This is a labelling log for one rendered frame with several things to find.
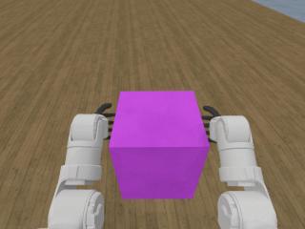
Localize right robot hand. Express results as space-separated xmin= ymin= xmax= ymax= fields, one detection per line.
xmin=201 ymin=106 xmax=221 ymax=143

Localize left robot hand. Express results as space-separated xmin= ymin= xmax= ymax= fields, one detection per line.
xmin=94 ymin=103 xmax=115 ymax=140

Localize left robot forearm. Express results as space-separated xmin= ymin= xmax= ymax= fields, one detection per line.
xmin=48 ymin=114 xmax=109 ymax=225

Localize robot left upper arm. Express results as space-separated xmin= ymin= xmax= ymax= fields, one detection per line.
xmin=37 ymin=189 xmax=105 ymax=229

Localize right robot forearm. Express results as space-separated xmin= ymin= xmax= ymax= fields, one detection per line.
xmin=209 ymin=115 xmax=277 ymax=225

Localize carton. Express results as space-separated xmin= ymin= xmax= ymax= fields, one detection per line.
xmin=109 ymin=91 xmax=210 ymax=199

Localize robot right upper arm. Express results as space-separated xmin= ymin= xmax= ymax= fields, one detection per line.
xmin=217 ymin=191 xmax=277 ymax=229

